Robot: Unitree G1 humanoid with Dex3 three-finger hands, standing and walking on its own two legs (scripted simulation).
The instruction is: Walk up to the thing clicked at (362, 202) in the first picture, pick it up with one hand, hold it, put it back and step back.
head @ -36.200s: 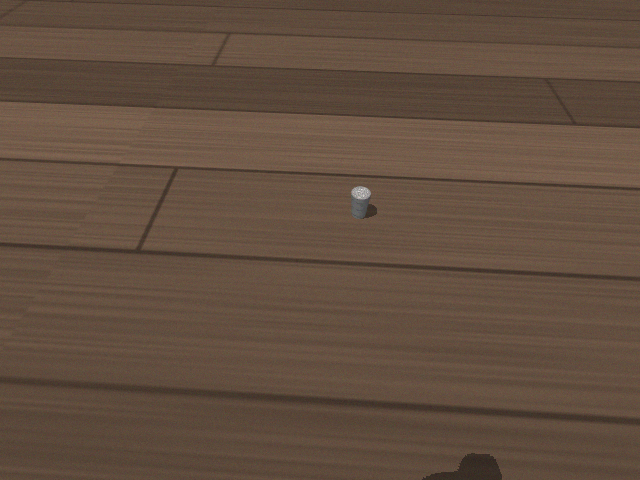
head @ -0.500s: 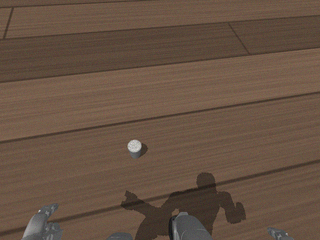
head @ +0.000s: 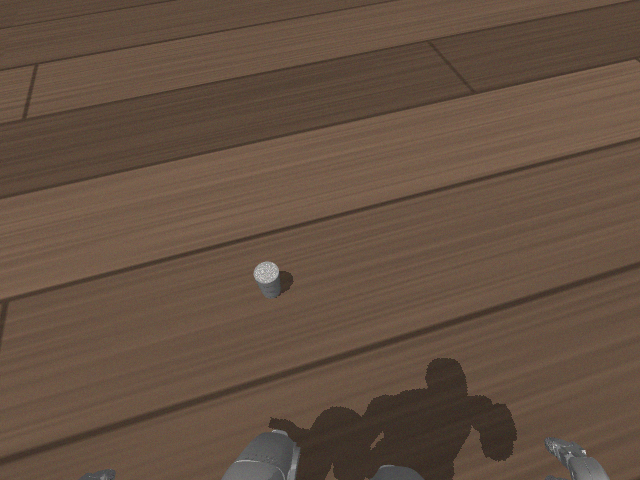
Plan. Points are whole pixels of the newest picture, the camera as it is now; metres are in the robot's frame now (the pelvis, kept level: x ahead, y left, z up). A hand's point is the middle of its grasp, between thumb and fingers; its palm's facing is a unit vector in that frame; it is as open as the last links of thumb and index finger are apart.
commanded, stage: step back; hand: left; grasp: from the side
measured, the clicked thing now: (269, 281) +0.74 +0.23 -0.70
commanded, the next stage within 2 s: stand in 1.74 s
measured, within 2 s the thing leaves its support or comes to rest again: neither
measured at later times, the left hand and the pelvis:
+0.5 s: hand out of the picture -0.10 +0.23 -0.16, palm faces +0.04 -0.92 -0.38, open 7.4 cm; pelvis -0.17 -0.05 -0.01, yaw +2 degrees
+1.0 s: hand out of the picture -0.25 +0.21 -0.13, palm faces +0.14 -0.88 -0.45, open 7.4 cm; pelvis -0.28 -0.08 +0.00, yaw +7 degrees
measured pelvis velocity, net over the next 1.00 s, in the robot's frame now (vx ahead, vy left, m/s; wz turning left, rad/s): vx -0.28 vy -0.08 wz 0.12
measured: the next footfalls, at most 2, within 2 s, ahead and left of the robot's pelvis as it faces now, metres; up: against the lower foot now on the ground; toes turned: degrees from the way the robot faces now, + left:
left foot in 0.20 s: -0.06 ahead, +0.11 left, +0.00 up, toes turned +3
right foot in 0.56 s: -0.16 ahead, -0.19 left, +0.00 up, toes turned +7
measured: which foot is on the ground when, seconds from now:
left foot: up 0.00-0.18, down 0.20-0.60, up 0.62-0.90, down 0.92-1.00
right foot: down 0.00-0.22, up 0.24-0.54, down 0.56-1.00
